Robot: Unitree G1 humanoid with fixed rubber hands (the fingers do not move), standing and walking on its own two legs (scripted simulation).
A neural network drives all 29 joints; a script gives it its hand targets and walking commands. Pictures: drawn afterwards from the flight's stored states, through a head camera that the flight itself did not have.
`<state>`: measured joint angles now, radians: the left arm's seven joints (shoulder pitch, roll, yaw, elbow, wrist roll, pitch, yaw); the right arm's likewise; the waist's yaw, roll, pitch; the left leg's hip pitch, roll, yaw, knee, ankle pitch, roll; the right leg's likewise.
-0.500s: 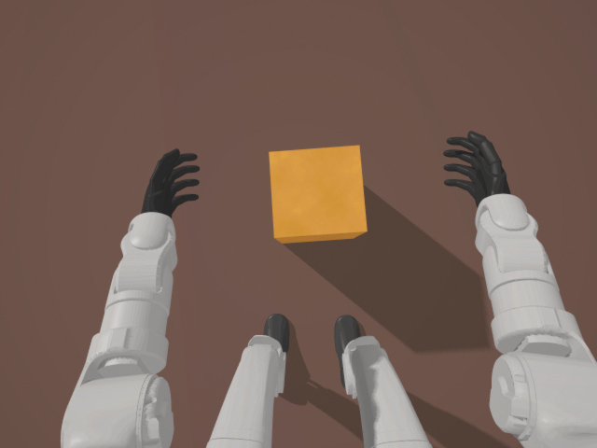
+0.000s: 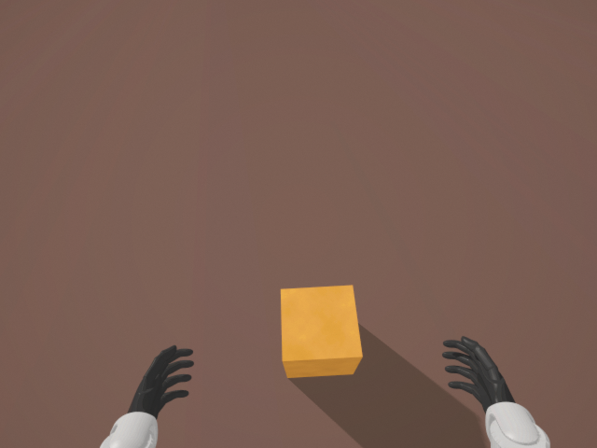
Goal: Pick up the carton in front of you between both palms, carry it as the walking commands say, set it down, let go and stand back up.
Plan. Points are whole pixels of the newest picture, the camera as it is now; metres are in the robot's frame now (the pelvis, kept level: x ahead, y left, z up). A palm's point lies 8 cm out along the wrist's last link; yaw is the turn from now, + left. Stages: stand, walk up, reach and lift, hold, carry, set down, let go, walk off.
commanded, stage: let go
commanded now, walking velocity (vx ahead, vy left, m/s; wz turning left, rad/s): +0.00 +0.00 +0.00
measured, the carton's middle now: (318, 333) +0.44 -0.01 -0.65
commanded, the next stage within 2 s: stand in 0.52 s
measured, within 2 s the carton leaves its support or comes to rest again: neither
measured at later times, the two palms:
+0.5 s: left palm (139, 422) +0.16 +0.23 -0.06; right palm (505, 427) +0.16 -0.23 -0.06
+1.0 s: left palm out of the picture +0.13 +0.28 -0.09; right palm out of the picture +0.13 -0.27 -0.09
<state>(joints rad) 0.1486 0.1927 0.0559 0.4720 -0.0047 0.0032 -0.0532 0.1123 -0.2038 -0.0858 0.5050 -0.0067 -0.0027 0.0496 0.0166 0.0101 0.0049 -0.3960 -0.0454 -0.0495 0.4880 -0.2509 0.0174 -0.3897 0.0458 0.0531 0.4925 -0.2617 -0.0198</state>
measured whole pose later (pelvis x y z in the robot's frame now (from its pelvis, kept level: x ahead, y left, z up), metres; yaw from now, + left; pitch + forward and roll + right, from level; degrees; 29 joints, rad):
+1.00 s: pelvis +0.01 +0.01 +0.00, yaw +0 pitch -2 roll -1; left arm 0.21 0.29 0.06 0.75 0.02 -0.01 0.03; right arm 0.21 -0.29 -0.07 0.75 -0.02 -0.01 -0.03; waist 0.00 0.00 0.02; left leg -0.17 -0.04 -0.04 0.52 -0.31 0.03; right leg -0.15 0.04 0.04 0.49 -0.30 -0.01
